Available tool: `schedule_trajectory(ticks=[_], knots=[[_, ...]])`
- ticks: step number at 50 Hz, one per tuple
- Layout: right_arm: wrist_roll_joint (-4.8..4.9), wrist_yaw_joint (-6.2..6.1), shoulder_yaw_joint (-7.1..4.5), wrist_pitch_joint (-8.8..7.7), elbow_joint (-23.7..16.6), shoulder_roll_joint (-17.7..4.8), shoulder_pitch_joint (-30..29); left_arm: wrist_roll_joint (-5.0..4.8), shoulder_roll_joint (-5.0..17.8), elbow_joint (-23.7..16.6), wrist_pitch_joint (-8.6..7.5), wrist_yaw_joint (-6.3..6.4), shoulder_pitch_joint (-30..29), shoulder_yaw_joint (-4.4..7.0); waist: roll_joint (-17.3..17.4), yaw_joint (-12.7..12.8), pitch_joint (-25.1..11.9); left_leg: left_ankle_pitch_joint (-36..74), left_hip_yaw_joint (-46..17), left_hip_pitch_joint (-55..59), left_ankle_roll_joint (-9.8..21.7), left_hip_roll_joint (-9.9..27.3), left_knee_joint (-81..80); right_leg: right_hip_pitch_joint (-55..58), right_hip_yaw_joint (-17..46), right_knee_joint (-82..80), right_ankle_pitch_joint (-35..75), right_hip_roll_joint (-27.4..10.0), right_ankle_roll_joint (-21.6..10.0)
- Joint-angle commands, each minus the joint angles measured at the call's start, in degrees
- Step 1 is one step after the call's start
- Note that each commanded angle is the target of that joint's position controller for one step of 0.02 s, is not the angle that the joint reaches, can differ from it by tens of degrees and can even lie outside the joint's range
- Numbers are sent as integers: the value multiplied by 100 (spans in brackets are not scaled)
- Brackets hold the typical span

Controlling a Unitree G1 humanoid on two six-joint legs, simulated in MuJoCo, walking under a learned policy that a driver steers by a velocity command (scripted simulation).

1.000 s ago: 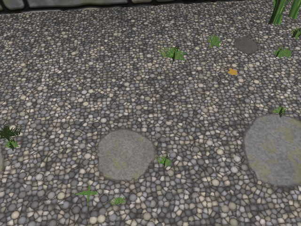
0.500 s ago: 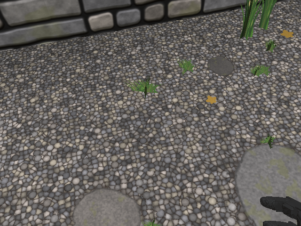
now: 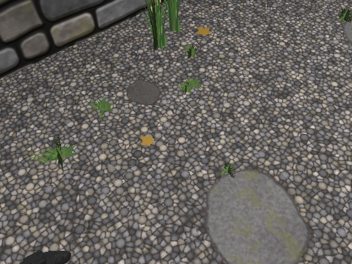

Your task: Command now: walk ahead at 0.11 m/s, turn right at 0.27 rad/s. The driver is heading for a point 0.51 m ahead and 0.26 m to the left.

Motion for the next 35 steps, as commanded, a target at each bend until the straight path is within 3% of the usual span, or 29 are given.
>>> schedule_trajectory(ticks=[1,2,3,4,5,7,9,12,18,21,22,23,24,25,26,27,28,29,31,35], knots=[[-283,62,28,-78,-402,-415,60,171,1326,-183,-82,212,1348,417,-956,717,-1698,1442,-197,-1498,181,433,2819,3341,1545,-382,4000,-1149,-833],[-302,163,224,-89,-385,-95,624,268,1173,-359,-117,234,912,205,-1463,280,-2647,-2154,-1048,-2463,-70,-49,4084,4104,3117,-336,4878,-2519,-2065],[-111,214,88,12,-138,-597,370,223,475,-264,-115,165,957,23,-482,602,-2729,-1872,-1636,-2247,-139,234,4131,3502,2529,-572,3721,-2108,-1825],[15,224,84,87,-229,-588,54,171,365,-141,-157,112,682,-43,-479,505,-2003,-1772,-1582,-2484,-126,343,3899,3083,1896,-686,2937,-1744,-1505],[-26,150,99,161,-178,-501,-81,144,393,-46,-166,103,402,-43,-277,404,-1597,-1510,-1556,-2504,-158,436,3528,2594,1589,-881,2026,-1473,-1207],[-111,27,61,346,-23,-566,126,227,515,64,-168,152,-78,-14,-522,129,-1112,-773,-1431,-1649,-334,357,3166,1257,950,-1312,1251,-1178,-1001],[-120,-54,44,411,57,-534,336,276,569,130,-187,234,-282,31,-650,52,-1025,-438,-1273,-1382,-400,233,2892,992,632,-1455,825,-1118,-1019],[-115,-116,18,446,-113,-551,4,195,662,290,-142,380,-175,95,-581,268,-942,-316,-1231,-1700,-315,250,2797,1265,698,-1544,174,-1381,-1141],[-108,-17,-1,476,-314,-431,-150,128,640,498,-12,499,-237,144,-583,320,-866,-316,-1002,-1692,-77,212,2204,1647,535,-1442,1,-1625,-1086],[-131,108,-34,468,-184,-402,377,-40,706,576,76,511,-434,184,-563,-15,-954,528,-671,-891,221,-48,822,1576,127,-857,281,-1490,-716],[-191,129,-77,462,-147,-530,536,-120,599,688,102,511,-264,183,-294,-49,-807,1103,-922,-610,448,-68,67,1326,-165,-328,-223,-1226,-321],[-227,57,-209,442,-246,-1097,536,-7,333,695,122,486,-19,144,1083,193,-642,2389,-2626,-144,914,1000,-631,298,-811,1160,-1380,-573,295],[-296,42,-274,399,-431,-1585,421,120,275,385,77,501,-495,114,2014,132,-343,3952,-4129,3,1915,2034,-796,-1113,-578,2266,-3456,369,670],[-480,83,-251,266,-497,-1443,498,129,401,305,52,514,-873,149,1428,-124,-651,3598,-4163,-128,2194,1996,-909,-1170,210,3180,-3564,338,607],[-436,85,-225,158,-533,-1313,251,39,519,376,61,515,-805,204,1090,71,-606,3313,-3647,-91,1880,1636,-836,-1222,432,3427,-3025,210,520],[-282,46,-217,131,-597,-1180,-71,46,554,533,78,548,-588,242,793,245,-587,3119,-3262,-51,1540,1340,-727,-1261,474,3386,-2545,131,519],[-150,5,-153,139,-656,-968,-226,81,625,616,99,580,-503,269,814,298,-600,3224,-3086,-46,1387,1233,-689,-1223,504,3318,-2285,85,560],[-111,-38,-112,157,-678,-857,-218,93,597,632,92,580,-472,272,831,338,-687,3503,-2974,-70,1354,1116,-646,-1040,494,3392,-2059,131,612],[-131,-89,-110,188,-696,-836,-25,41,490,658,49,567,-389,250,744,321,-894,3774,-2871,190,1372,996,-578,-947,486,3252,-1761,225,677],[-101,-164,-183,268,-748,-981,155,1,366,620,-22,539,-593,178,854,176,-881,3402,-3037,476,1359,900,-506,-842,559,2065,-1555,271,798]])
